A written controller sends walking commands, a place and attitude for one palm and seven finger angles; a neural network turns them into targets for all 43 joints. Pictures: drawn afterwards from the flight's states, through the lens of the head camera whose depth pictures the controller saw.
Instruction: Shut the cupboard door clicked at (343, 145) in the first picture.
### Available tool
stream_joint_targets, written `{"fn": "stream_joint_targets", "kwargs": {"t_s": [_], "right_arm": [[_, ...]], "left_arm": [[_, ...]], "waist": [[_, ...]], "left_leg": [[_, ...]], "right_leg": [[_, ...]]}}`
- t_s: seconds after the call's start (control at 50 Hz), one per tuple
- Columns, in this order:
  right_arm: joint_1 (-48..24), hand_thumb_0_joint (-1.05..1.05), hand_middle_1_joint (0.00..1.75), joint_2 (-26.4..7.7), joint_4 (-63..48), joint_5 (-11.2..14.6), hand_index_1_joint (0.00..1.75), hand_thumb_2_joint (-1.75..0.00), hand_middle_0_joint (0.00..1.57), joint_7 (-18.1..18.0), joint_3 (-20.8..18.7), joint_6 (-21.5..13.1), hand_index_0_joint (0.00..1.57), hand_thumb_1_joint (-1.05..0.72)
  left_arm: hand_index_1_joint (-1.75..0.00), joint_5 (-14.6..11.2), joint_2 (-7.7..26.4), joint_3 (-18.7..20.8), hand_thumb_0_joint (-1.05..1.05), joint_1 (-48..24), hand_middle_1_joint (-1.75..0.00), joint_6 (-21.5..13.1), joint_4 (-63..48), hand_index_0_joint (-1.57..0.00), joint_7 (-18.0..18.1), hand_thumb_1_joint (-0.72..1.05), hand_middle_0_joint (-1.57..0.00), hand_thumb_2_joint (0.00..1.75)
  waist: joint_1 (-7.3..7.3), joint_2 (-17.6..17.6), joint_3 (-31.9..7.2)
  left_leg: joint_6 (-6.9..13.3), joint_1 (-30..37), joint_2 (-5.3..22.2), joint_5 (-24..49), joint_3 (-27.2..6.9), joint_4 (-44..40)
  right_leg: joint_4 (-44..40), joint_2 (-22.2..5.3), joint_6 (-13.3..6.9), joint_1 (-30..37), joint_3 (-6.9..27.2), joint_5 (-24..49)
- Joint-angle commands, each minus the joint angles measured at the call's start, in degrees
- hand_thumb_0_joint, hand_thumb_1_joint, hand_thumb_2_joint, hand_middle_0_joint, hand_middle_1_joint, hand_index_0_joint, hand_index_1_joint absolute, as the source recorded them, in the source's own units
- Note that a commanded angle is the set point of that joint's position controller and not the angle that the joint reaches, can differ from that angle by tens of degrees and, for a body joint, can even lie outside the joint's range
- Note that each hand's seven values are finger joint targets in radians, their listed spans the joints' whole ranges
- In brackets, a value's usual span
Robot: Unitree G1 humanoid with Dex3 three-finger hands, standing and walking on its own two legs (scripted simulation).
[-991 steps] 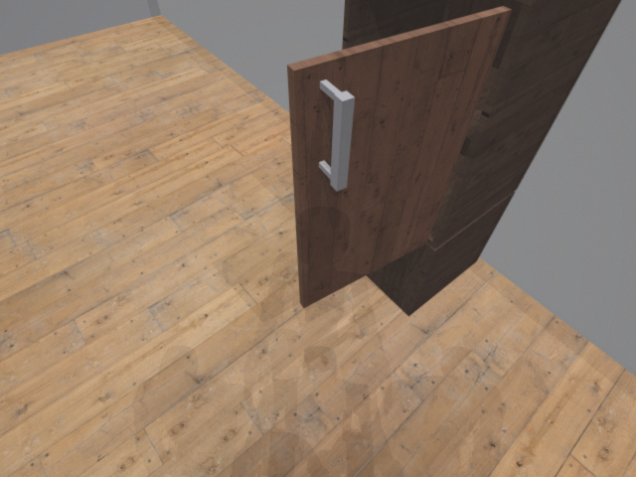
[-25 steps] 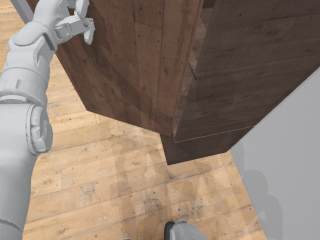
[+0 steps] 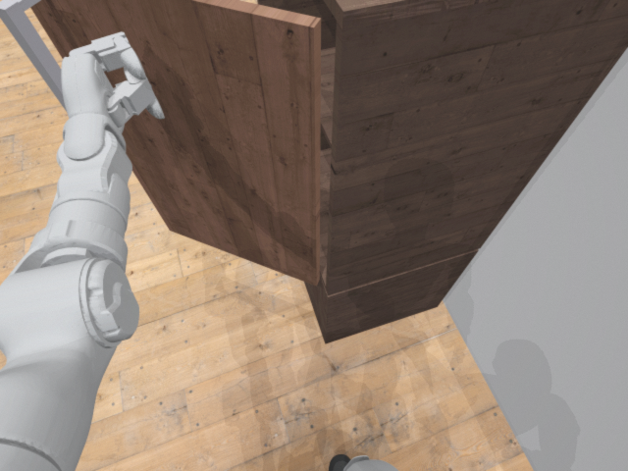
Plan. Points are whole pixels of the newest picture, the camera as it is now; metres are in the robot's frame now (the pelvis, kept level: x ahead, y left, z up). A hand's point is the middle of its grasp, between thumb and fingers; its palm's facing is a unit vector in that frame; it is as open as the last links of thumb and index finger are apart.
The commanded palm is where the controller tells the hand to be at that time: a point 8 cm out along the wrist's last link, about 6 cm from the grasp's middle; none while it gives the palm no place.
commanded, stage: pull the fist back off the door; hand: left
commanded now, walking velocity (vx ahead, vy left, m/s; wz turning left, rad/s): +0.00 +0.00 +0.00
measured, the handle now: (57, 56) +0.65 +0.26 +0.16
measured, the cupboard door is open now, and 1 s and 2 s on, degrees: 49 49 49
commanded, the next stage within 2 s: draw the hand back to the body in 0.40 s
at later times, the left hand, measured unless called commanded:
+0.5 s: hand (132, 142) +0.46 +0.14 +0.17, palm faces +0.07 -1.00 -0.01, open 3.1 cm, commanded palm +0.44 +0.19 +0.17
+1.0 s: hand (31, 239) +0.34 +0.21 +0.18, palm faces +0.10 -1.00 -0.02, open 3.1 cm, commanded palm +0.30 +0.25 +0.18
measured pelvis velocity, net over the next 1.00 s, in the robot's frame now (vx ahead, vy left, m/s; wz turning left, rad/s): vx -0.02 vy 0.02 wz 0.04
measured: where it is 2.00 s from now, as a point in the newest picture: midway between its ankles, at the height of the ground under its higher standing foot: outside the picture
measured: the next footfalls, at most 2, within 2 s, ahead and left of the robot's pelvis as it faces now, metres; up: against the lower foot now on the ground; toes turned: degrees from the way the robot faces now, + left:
none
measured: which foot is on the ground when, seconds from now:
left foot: down 0.00-1.00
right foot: down 0.00-1.00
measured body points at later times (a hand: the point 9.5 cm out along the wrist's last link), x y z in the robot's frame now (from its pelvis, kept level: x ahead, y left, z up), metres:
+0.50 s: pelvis -0.04 +0.00 +0.00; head +0.01 -0.01 +0.45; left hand +0.45 +0.19 +0.18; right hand +0.06 -0.25 -0.11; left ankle -0.07 +0.10 -0.73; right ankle +0.02 -0.07 -0.73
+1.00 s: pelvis -0.02 +0.02 +0.01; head -0.03 -0.01 +0.46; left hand +0.33 +0.26 +0.18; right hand +0.12 -0.23 -0.09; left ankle -0.07 +0.10 -0.73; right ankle +0.02 -0.07 -0.73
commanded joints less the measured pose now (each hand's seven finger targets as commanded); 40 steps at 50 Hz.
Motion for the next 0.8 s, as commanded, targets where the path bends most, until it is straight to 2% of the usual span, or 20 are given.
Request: {"fn": "stream_joint_targets", "kwargs": {"t_s": [0.0,0.06,0.1,0.14,0.16,0.2,0.24,0.26,0.28,0.34,0.38,0.4,0.5,0.56,0.6,0.62,0.66,0.68,0.72,0.78], "right_arm": [[5.08,0.00,0.30,-8.74,-4.04,1.14,0.30,-0.90,0.20,-0.59,-3.30,-1.66,0.20,-0.90],[3.16,0.00,0.30,-9.12,-4.35,2.53,0.30,-0.90,0.20,-1.31,-3.57,-1.42,0.20,-0.90],[1.91,0.00,0.30,-9.55,-3.90,2.84,0.30,-0.90,0.20,-2.03,-3.28,-1.86,0.20,-0.90],[0.35,0.00,0.30,-8.92,-4.31,2.93,0.30,-0.90,0.20,-2.54,-3.08,-2.61,0.20,-0.90],[-0.70,0.00,0.30,-8.38,-4.58,2.85,0.30,-0.90,0.20,-2.85,-2.99,-2.97,0.20,-0.90],[-1.79,0.00,0.30,-7.56,-4.16,2.59,0.30,-0.90,0.20,-3.05,-2.55,-4.22,0.20,-0.90],[-2.74,0.00,0.30,-7.39,-3.71,2.62,0.30,-0.90,0.20,-3.16,-2.47,-4.87,0.20,-0.90],[-2.97,0.00,0.30,-7.53,-3.49,2.79,0.30,-0.90,0.20,-3.34,-2.64,-4.67,0.20,-0.90],[-4.04,0.00,0.30,-7.43,-3.58,3.10,0.30,-0.90,0.20,-3.36,-2.34,-4.98,0.20,-0.90],[-4.79,0.00,0.30,-8.59,-2.67,3.85,0.30,-0.90,0.20,-3.69,-1.85,-5.16,0.20,-0.90],[-5.28,0.00,0.30,-8.89,-2.65,4.01,0.30,-0.90,0.20,-3.91,-1.53,-5.32,0.20,-0.90],[-5.27,0.00,0.30,-8.98,-2.66,3.97,0.30,-0.90,0.20,-3.98,-1.36,-5.71,0.20,-0.90],[-4.41,0.00,0.30,-8.47,-2.87,2.72,0.30,-0.90,0.20,-3.82,-1.15,-8.19,0.20,-0.90],[-3.31,0.00,0.30,-8.62,-3.93,2.41,0.30,-0.90,0.20,-3.56,-1.79,-7.88,0.20,-0.90],[-4.72,0.00,0.30,-8.10,-5.38,2.74,0.30,-0.90,0.20,-3.14,-1.76,-7.65,0.20,-0.90],[-5.08,0.00,0.30,-8.21,-6.07,2.98,0.30,-0.90,0.20,-3.10,-1.88,-7.33,0.20,-0.90],[-5.99,0.00,0.30,-8.32,-7.22,3.52,0.30,-0.90,0.20,-3.17,-2.27,-6.33,0.20,-0.90],[-7.70,0.00,0.30,-8.20,-8.25,3.96,0.30,-0.90,0.20,-3.19,-2.19,-6.18,0.20,-0.90],[-9.52,0.00,0.30,-8.00,-9.38,4.24,0.30,-0.90,0.20,-3.67,-2.54,-5.89,0.20,-0.90],[-12.42,0.00,0.30,-6.91,-10.45,4.42,0.30,-0.90,0.20,-4.28,-2.53,-6.31,0.20,-0.90]], "left_arm": [[-1.50,-0.53,10.70,-4.05,0.00,-18.06,-1.50,-3.42,-13.70,-1.30,-1.44,0.90,-1.30,0.90],[-1.50,-4.49,5.17,-7.33,0.00,-17.08,-1.50,1.07,-12.01,-1.30,-3.82,0.90,-1.30,0.90],[-1.50,-6.27,8.01,-4.87,0.00,-21.19,-1.50,2.07,-13.75,-1.30,-4.14,0.90,-1.30,0.90],[-1.50,-7.06,8.74,-4.54,0.00,-24.62,-1.50,0.32,-20.06,-1.30,-3.41,0.90,-1.30,0.90],[-1.50,-6.84,7.61,-6.62,0.00,-27.48,-1.50,-1.61,-25.36,-1.30,-2.94,0.90,-1.30,0.90],[-1.50,-5.40,7.32,-8.03,0.00,-28.59,-1.50,-4.79,-28.81,-1.30,-1.84,0.90,-1.30,0.90],[-1.50,-4.94,6.31,-8.66,0.00,-25.47,-1.50,-5.89,-27.76,-1.30,-1.26,0.90,-1.30,0.90],[-1.50,-5.14,5.45,-9.65,0.00,-24.31,-1.50,-5.57,-26.84,-1.30,-1.29,0.90,-1.30,0.90],[-1.50,-5.50,3.50,-10.24,0.00,-21.88,-1.50,-4.45,-23.68,-1.30,-1.58,0.90,-1.30,0.90],[-1.50,-5.62,2.78,-11.23,0.00,-21.35,-1.50,0.57,-13.48,-1.30,-2.01,0.90,-1.30,0.90],[-1.50,-5.38,3.46,-10.91,0.00,-23.57,-1.50,2.32,-11.54,-1.30,-1.52,0.90,-1.30,0.90],[-1.50,-5.52,4.03,-10.57,0.00,-26.11,-1.50,2.43,-11.81,-1.30,-1.03,0.90,-1.30,0.90],[-1.50,-5.85,5.53,-8.99,0.00,-31.77,-1.50,-3.52,-17.36,-1.30,0.11,0.90,-1.30,0.90],[-1.50,-5.17,9.86,-3.96,0.00,-17.85,-1.50,-5.29,-15.92,-1.30,-0.95,0.90,-1.30,0.90],[-1.50,-5.00,7.34,-5.36,0.00,-10.97,-1.50,-4.68,-19.36,-1.30,-2.47,0.90,-1.30,0.90],[-1.50,-5.10,8.10,-4.50,0.00,-7.08,-1.50,-3.78,-21.24,-1.30,-3.11,0.90,-1.30,0.90],[-1.50,-6.22,6.98,-4.88,0.00,-0.80,-1.50,-1.48,-25.23,-1.30,-4.28,0.90,-1.30,0.90],[-1.50,-7.39,5.90,-4.95,0.00,1.17,-1.50,-0.27,-29.89,-1.30,-4.89,0.90,-1.30,0.90],[-1.50,-9.26,6.27,-3.71,0.00,2.84,-1.50,1.36,-39.69,-1.30,-5.40,0.90,-1.30,0.90],[-1.50,-10.32,4.30,-5.46,0.00,6.67,-1.50,2.58,-53.31,-1.30,-5.56,0.90,-1.30,0.90]], "waist": [[3.37,-2.06,-24.87],[2.15,-6.49,-20.15],[1.78,-7.78,-18.05],[2.30,-7.43,-19.97],[2.22,-2.40,-21.50],[2.69,1.00,-23.07],[3.29,-0.22,-23.24],[2.76,-1.84,-22.66],[3.21,-2.91,-20.77],[1.77,-8.59,-11.33],[1.38,-7.14,-9.96],[1.05,-6.47,-9.78],[1.68,-4.26,-19.63],[6.31,-6.91,-26.04],[7.98,-3.93,-26.47],[8.96,-4.91,-26.17],[9.61,-7.57,-23.06],[10.19,-6.24,-21.32],[10.74,-7.55,-21.99],[11.47,-2.82,-20.40]], "left_leg": [[0.61,2.87,-1.10,23.15,-2.19,-2.89],[0.84,2.25,-1.23,16.99,-1.56,-4.59],[1.13,1.75,-1.45,12.75,-1.73,-5.22],[1.40,2.93,-1.63,12.56,-1.91,-5.48],[1.37,5.54,-1.56,13.56,-1.86,-5.45],[1.22,8.55,-1.68,15.26,-2.80,-5.06],[0.98,9.25,-1.66,15.41,-3.21,-5.26],[1.00,9.35,-1.47,15.04,-3.38,-5.65],[0.88,8.19,-1.67,13.01,-3.48,-6.20],[0.76,2.98,-1.64,5.21,-3.88,-7.84],[0.81,2.84,-1.71,3.10,-4.22,-8.12],[0.78,2.62,-1.69,2.34,-4.45,-8.06],[0.37,5.88,-1.66,8.03,-5.15,-6.32],[0.05,5.83,-1.53,15.15,-4.67,-6.18],[-0.17,6.71,-1.40,19.25,-3.54,-6.48],[-0.15,6.37,-1.21,20.85,-3.30,-6.71],[-0.11,6.45,-0.61,22.79,-3.21,-8.14],[-0.01,7.29,-0.46,22.99,-2.74,-8.72],[0.23,9.44,-0.30,23.72,-2.38,-9.61],[0.13,14.46,0.02,26.40,-2.69,-10.66]], "right_leg": [[0.67,-2.78,2.76,27.90,3.21,27.74],[-2.20,-3.26,3.23,27.19,3.23,22.24],[-4.09,-3.58,3.60,26.16,4.34,17.34],[-4.38,-3.87,3.57,28.13,5.17,16.60],[-3.91,-4.03,3.33,27.91,5.20,17.19],[-2.90,-3.66,2.83,26.89,4.73,17.86],[-2.58,-3.63,2.63,26.85,4.32,17.41],[-2.88,-3.77,2.85,26.92,4.06,16.80],[-3.22,-3.80,2.81,26.22,4.08,15.14],[-5.76,-4.41,3.34,22.16,4.13,6.38],[-6.41,-4.70,3.31,20.10,4.42,2.64],[-6.43,-4.70,3.25,19.23,4.48,1.35],[-2.74,-4.12,2.79,21.81,4.27,7.72],[-0.11,-3.92,2.25,28.71,3.61,15.02],[0.23,-3.94,2.05,29.91,3.49,19.35],[0.17,-3.93,1.97,31.15,3.35,20.78],[-0.92,-3.79,2.00,32.50,2.60,21.21],[-1.76,-3.71,1.97,32.38,2.82,21.52],[-2.81,-3.69,2.09,34.91,3.07,22.32],[-4.25,-3.70,1.87,34.50,2.90,21.92]]}}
